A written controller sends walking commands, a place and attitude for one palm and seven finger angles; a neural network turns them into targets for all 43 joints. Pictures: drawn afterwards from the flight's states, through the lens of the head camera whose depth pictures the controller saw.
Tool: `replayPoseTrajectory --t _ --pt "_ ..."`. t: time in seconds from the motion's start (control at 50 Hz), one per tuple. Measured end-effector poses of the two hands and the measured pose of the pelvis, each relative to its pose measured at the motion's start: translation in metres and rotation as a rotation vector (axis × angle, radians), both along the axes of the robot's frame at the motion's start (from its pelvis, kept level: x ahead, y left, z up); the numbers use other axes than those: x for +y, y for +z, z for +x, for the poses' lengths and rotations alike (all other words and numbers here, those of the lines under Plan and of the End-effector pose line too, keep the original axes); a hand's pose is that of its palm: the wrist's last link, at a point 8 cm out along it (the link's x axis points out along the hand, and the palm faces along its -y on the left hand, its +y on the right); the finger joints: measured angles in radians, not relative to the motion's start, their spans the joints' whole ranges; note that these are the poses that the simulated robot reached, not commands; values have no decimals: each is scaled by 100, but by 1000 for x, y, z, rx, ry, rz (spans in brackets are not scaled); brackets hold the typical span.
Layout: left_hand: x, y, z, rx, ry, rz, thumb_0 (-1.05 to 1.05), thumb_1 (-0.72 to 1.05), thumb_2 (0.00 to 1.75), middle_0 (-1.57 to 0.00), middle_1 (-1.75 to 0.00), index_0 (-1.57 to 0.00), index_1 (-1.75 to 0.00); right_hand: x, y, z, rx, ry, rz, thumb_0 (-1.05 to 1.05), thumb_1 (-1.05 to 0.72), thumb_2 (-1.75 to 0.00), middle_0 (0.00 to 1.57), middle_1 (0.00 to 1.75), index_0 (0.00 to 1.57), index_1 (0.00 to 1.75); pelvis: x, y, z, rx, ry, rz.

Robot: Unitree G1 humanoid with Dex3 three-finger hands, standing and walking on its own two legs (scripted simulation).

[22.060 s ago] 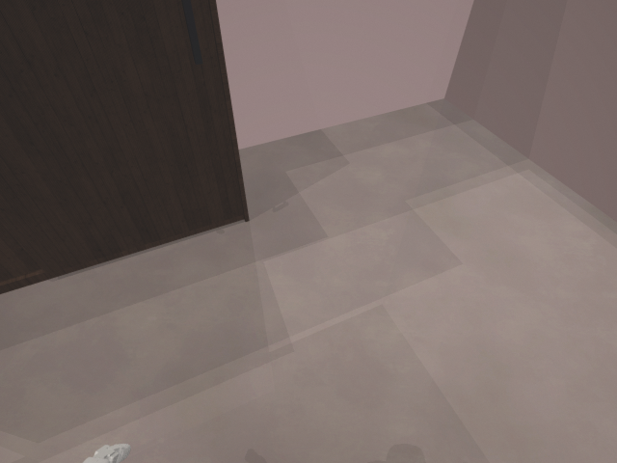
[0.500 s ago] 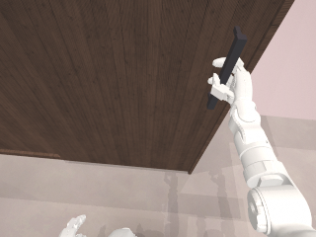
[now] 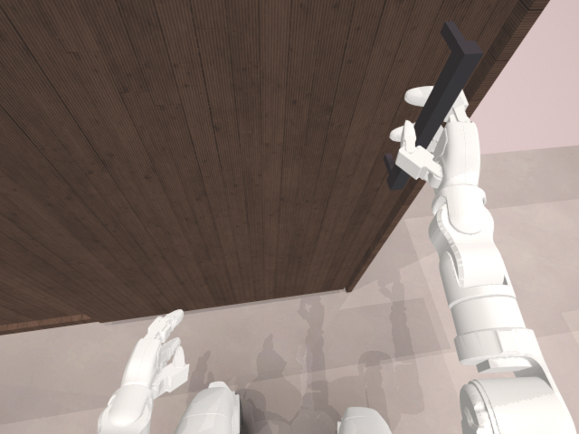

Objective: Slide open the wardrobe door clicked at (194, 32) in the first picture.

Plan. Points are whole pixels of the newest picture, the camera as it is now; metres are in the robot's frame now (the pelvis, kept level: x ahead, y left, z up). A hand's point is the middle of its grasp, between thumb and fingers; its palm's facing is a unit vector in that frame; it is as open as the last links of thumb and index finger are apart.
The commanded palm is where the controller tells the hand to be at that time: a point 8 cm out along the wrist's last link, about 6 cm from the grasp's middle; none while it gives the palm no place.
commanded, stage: step sideways, sliding the door along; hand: right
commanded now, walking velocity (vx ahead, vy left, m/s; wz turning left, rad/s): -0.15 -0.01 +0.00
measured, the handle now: (418, 120) +0.47 -0.19 +0.13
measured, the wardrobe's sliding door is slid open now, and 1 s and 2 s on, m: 0.02 0.29 0.45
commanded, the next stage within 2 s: stop walking and hold the door there in 1.98 s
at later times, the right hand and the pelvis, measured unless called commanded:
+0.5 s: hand (317, 158) +0.41 -0.05 +0.12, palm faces +0.20 +0.98 -0.08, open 6.0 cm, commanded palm +0.37 -0.02 +0.13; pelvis +0.06 +0.10 +0.00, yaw -2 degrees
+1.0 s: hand (183, 177) +0.39 +0.11 +0.12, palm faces -0.03 +1.00 -0.08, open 6.0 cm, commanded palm +0.36 +0.11 +0.13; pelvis +0.07 +0.18 +0.01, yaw +3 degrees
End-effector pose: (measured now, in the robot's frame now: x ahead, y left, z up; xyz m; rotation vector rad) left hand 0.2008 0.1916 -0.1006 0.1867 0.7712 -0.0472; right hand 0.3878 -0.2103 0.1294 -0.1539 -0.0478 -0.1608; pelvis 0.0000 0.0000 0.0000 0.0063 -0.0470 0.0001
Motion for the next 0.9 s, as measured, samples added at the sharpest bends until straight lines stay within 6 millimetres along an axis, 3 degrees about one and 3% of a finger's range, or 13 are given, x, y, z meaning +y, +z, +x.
replayPoseTrajectory --t 0.08,0.24,0.42,0.56,0.66,0.76,0.9 --pt "22 -12 18 -16 -1 -34 1 90 90 -20 -30 -20 -30 12 0 -2 -6 -90 -16 -2 -75 -86 43 140 15 140 30 -6 15 -7 -49 5" --pt "63 -9 30 24 -1 64 2 91 90 -20 -30 -20 -30 42 -1 -4 -25 -98 53 0 -77 -86 41 140 13 140 45 4 23 63 -100 -6" --pt "58 -2 48 20 -103 -26 2 91 90 -20 -30 -20 -30 88 -3 -9 -64 -40 74 1 -79 -85 36 140 18 140 73 7 47 42 -49 -6" --pt "65 -11 75 -9 -141 -152 2 90 90 -20 -30 -20 -30 131 -3 -13 -73 -49 30 0 -76 -85 41 140 22 140 117 2 71 21 -53 -9" --pt "99 3 95 -33 -113 -112 2 90 90 -20 -30 -20 -30 164 -1 -17 -35 -45 44 0 -77 -84 43 140 22 140 135 17 74 60 -45 -67" --pt "136 29 99 -53 -56 -39 2 91 90 -20 -30 -20 -30 194 0 -20 -13 21 73 1 -78 -83 37 140 24 140 142 33 74 70 -32 -77" --pt "173 43 94 -121 -6 31 2 91 90 -20 -30 -20 -30 233 -5 -20 -86 185 88 0 -78 -82 37 140 23 139 155 15 75 42 1 -22"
